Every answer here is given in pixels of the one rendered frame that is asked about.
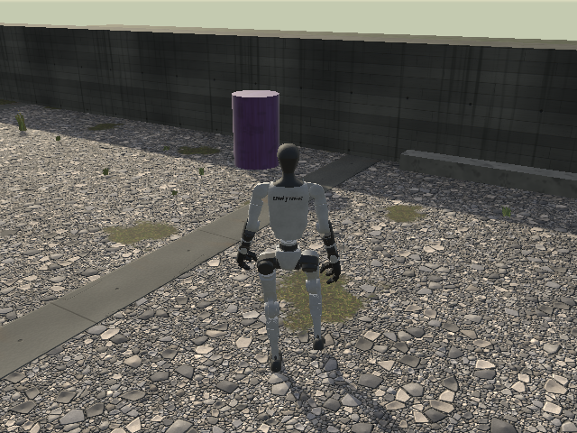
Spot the left robot thigh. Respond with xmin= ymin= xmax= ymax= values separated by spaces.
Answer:
xmin=257 ymin=252 xmax=279 ymax=318

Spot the left robot forearm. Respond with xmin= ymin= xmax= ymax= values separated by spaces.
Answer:
xmin=238 ymin=217 xmax=255 ymax=254

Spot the robot torso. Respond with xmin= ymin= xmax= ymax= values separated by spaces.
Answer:
xmin=268 ymin=178 xmax=310 ymax=271

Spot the robot right upper arm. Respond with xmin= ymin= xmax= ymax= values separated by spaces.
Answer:
xmin=307 ymin=182 xmax=330 ymax=234

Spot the right robot hand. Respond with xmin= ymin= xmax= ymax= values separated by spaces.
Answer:
xmin=320 ymin=260 xmax=341 ymax=284

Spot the right robot forearm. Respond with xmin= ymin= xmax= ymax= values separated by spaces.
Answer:
xmin=321 ymin=220 xmax=340 ymax=263

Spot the left robot hand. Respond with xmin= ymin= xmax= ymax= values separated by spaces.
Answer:
xmin=236 ymin=251 xmax=257 ymax=270

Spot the robot left upper arm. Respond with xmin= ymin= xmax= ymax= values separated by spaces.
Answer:
xmin=245 ymin=182 xmax=270 ymax=232

